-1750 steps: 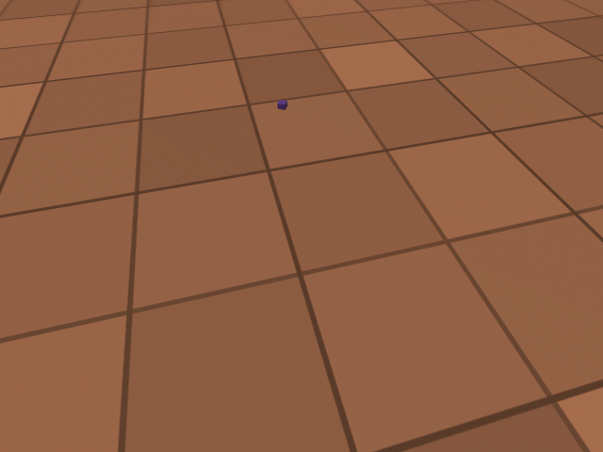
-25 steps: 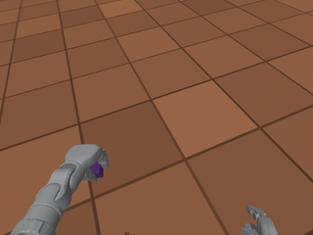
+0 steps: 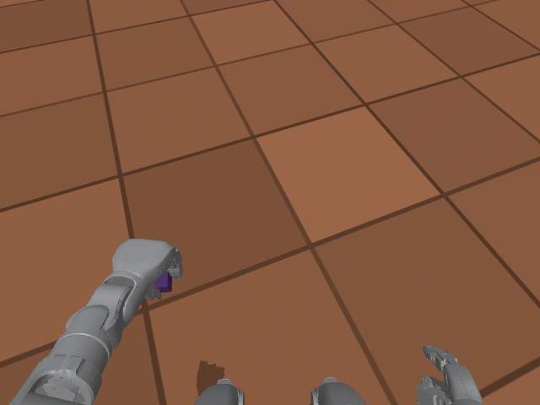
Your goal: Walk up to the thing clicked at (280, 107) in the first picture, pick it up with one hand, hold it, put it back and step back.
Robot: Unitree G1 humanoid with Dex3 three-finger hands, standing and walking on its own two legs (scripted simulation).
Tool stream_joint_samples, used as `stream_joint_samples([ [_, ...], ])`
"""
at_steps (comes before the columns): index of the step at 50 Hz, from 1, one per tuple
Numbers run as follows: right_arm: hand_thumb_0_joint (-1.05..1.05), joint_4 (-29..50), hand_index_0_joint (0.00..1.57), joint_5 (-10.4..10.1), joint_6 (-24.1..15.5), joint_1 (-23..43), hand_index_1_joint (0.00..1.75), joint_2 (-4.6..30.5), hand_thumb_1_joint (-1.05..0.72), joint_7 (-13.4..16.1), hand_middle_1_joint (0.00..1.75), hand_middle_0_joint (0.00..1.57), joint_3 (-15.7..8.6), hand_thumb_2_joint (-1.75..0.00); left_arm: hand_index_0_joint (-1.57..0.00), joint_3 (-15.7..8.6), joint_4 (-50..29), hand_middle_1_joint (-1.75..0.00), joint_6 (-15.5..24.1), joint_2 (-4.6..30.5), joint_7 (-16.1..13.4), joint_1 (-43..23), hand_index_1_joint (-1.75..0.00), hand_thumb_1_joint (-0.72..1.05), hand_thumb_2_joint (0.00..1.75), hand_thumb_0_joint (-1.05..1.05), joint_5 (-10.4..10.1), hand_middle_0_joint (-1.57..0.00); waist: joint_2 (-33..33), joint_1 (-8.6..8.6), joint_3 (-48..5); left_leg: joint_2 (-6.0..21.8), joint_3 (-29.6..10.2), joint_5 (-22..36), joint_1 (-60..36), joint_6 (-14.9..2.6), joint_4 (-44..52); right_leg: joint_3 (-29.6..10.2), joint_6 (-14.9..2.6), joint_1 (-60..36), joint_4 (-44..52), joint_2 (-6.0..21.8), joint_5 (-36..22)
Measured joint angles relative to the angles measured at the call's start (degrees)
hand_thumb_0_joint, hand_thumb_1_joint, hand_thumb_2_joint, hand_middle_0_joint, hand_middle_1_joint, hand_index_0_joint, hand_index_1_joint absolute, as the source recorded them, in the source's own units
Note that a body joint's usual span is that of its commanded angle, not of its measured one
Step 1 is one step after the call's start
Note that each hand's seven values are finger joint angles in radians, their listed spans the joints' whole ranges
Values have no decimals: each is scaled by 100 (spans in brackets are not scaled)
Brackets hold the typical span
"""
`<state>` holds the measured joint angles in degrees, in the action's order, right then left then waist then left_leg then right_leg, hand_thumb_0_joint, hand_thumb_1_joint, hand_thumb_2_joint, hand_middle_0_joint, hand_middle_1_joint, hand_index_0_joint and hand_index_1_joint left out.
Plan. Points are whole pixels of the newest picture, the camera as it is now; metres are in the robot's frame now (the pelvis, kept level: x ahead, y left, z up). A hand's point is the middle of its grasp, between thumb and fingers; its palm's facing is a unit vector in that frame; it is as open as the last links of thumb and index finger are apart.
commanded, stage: crouch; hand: left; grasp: from above
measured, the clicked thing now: (156, 277) +0.34 +0.23 -0.11
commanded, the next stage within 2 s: lower in 1.66 s
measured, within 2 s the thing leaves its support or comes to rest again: neither
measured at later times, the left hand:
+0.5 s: hand (178, 295) +0.37 +0.24 -0.32, palm faces -0.44 +0.08 -0.89, open 5.6 cm
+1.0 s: hand (189, 301) +0.40 +0.25 -0.48, palm faces -0.45 +0.04 -0.89, open 5.6 cm
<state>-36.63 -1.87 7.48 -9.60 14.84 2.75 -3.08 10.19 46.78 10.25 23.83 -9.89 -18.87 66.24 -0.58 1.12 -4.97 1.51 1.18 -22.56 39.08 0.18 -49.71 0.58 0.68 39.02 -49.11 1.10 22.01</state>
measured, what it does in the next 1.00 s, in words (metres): lowers itself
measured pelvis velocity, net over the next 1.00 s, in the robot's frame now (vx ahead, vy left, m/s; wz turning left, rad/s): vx -0.07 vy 0.01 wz -0.06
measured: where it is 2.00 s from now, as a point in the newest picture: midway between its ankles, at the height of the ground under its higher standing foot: outside the picture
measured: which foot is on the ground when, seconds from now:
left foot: down 0.00-1.00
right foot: down 0.00-1.00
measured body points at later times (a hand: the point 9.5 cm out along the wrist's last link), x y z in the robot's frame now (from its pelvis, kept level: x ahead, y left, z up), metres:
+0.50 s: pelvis -0.07 +0.02 -0.20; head +0.11 +0.03 +0.21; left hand +0.39 +0.23 -0.27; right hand -0.04 -0.26 -0.32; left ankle +0.01 +0.12 -0.70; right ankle +0.02 -0.13 -0.70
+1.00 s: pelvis -0.07 +0.01 -0.32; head +0.18 +0.04 +0.06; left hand +0.42 +0.24 -0.43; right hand -0.02 -0.28 -0.43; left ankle +0.01 +0.12 -0.70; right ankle +0.02 -0.13 -0.70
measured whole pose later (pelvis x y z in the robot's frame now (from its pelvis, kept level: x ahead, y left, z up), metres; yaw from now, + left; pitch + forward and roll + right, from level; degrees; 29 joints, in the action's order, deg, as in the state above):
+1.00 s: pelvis -0.07 +0.01 -0.32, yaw -3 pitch +38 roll -6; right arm -42.1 6.5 -3.5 -9.1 14.8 -5.6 -1.5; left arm -2.3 75.6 12.4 36.5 -21.2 -51.5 73.8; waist -0.8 11.2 -7.1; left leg 1.4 -4.1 -39.5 121.3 -0.8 -122.6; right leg 3.0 1.1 118.5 -118.9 1.2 38.4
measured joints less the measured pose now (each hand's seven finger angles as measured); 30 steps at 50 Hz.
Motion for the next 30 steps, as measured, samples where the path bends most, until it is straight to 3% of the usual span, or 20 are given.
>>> stream_joint_samples([
  [6, 1, -96, 20, 136, -69, -71, 29, 54, -91, -102, 30, 20, -93, -90, -117, -58, 1026, -13, -70, 17, -580, -803, -17, 47, 8, -10, 283, -93, 30, 169, -297, 28, -79, -447, 1681, -29, -1466, 35, 26, 1623, -1378, -8, 412],
  [15, 1, -403, 20, 309, -368, -326, 29, 48, -91, -78, 30, 20, -135, -90, -118, -278, 1750, -12, -226, 173, -943, -1713, -16, 47, 8, -10, 410, -93, -75, 503, -604, 28, -152, -937, 4075, -127, -3461, 43, 84, 3947, -3269, 5, 861],
  [22, 1, -548, 20, 400, -561, -409, 29, -71, -91, -120, 30, 20, -73, -90, -119, -513, 2177, -12, -308, 411, -877, -2305, -16, 47, 9, -10, 405, -93, -198, 735, -611, 17, -168, -1124, 5452, -192, -4628, 18, 104, 5291, -4400, 17, 1043],
  [30, 1, -584, 21, 481, -835, -385, 29, -166, -91, -310, 30, 20, 137, -89, -120, -725, 2581, -13, -25, 702, -769, -2680, -15, 47, 8, -10, 398, -94, -199, 919, -578, -6, -267, -1264, 6705, -204, -5651, 74, 108, 6487, -5394, 32, 1207],
])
